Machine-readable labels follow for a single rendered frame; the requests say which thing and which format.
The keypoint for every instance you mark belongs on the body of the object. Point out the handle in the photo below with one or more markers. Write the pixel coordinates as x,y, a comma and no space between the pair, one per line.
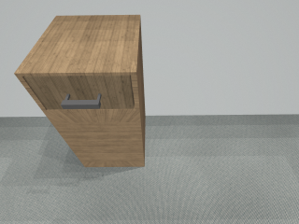
81,104

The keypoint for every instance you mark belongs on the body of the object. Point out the cabinet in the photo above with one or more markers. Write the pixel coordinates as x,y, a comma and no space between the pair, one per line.
94,45

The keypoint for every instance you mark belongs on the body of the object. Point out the drawer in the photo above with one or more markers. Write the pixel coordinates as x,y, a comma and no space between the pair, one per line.
116,90

